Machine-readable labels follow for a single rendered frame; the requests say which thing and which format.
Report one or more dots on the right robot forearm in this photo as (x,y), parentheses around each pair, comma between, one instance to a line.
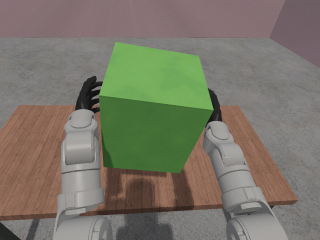
(240,195)

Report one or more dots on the table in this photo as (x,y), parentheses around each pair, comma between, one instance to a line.
(31,179)

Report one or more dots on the robot right hand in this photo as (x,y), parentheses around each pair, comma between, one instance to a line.
(216,114)

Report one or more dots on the carton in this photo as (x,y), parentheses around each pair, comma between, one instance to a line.
(154,104)

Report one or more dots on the robot right upper arm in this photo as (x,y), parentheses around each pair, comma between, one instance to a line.
(261,226)

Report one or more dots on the robot left hand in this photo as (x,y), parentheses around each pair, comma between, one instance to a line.
(84,100)

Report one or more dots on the robot left upper arm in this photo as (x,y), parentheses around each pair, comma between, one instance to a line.
(96,227)

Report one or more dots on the left robot forearm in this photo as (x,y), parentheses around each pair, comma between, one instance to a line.
(81,189)

